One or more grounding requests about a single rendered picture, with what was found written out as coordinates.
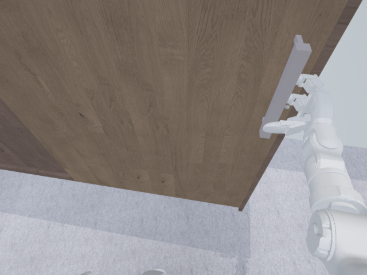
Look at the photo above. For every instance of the robot right forearm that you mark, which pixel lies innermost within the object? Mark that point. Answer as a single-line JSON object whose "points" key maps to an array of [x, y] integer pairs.
{"points": [[327, 178]]}

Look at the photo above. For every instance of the robot right upper arm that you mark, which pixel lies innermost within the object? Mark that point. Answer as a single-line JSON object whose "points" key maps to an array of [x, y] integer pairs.
{"points": [[339, 240]]}

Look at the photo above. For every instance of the handle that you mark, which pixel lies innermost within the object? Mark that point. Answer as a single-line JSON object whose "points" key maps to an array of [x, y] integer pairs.
{"points": [[294, 66]]}

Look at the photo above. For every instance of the wardrobe door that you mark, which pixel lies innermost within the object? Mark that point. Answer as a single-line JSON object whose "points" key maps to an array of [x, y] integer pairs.
{"points": [[158, 96], [19, 147]]}

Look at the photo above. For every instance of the right robot hand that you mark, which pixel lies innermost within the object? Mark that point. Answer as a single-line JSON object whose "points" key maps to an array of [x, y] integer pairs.
{"points": [[319, 107]]}

